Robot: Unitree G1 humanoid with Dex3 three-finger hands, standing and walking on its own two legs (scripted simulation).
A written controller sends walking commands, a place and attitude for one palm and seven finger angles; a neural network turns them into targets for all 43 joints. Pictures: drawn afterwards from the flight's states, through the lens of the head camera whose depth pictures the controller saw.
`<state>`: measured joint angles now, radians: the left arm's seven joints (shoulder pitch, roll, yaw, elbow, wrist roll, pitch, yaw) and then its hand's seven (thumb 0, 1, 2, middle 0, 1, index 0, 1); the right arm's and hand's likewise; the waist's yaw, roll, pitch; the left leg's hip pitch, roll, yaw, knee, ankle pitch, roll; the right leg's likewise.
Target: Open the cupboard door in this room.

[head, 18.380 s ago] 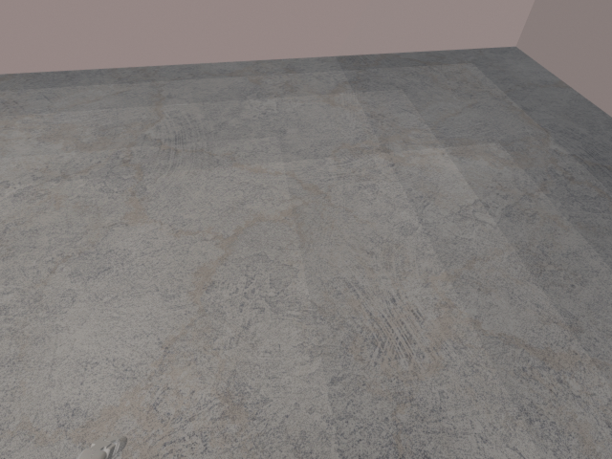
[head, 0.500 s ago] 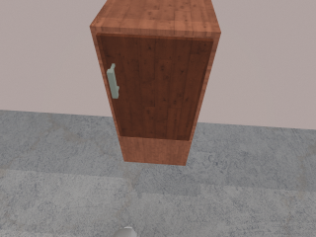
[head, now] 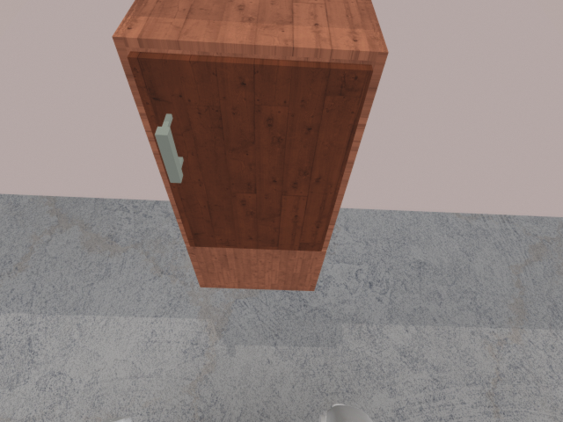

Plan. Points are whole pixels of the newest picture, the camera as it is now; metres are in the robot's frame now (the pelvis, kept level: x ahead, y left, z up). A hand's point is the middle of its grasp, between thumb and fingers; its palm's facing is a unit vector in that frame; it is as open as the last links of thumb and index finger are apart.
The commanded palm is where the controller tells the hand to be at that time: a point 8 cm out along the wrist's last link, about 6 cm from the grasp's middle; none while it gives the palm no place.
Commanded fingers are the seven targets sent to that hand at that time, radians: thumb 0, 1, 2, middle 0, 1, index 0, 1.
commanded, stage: come to a stop and stand still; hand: left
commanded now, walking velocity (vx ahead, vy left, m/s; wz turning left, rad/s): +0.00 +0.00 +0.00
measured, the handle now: (172, 149) +0.57 +0.25 +0.00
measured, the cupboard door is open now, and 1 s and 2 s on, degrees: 0 0 0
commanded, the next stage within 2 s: look again from close up in 1.82 s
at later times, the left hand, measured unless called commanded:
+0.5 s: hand out of the picture +0.02 +0.10 -0.18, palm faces +0.08 -0.98 -0.20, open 7.2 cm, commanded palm none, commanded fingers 0.00 0.90 0.90 -0.20 -0.30 -0.20 -0.30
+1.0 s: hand out of the picture -0.05 +0.10 -0.17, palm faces +0.06 -0.99 -0.15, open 7.4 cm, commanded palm none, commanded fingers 0.00 0.90 0.90 -0.20 -0.30 -0.20 -0.30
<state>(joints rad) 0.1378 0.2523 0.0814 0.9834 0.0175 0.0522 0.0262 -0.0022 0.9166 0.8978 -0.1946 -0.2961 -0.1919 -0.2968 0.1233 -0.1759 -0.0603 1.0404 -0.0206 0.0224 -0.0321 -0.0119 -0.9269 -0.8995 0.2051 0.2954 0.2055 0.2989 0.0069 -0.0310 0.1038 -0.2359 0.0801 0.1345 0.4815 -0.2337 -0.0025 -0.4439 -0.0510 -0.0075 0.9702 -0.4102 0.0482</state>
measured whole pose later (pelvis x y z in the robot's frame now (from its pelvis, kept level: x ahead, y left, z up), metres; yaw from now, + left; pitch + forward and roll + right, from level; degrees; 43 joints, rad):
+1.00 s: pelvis -0.03 -0.06 +0.01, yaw +0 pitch -1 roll +0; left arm 0.31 0.12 0.00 1.16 0.00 0.00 0.03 0.00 0.91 0.90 -0.20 -0.30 -0.20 -0.30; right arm 0.35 -0.10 0.01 1.16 0.00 0.00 -0.03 0.00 -0.91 -0.90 0.20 0.29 0.20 0.30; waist 0.01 -0.01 0.03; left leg -0.10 0.00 0.05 0.38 -0.27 0.01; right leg -0.20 0.01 -0.09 0.38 -0.17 -0.04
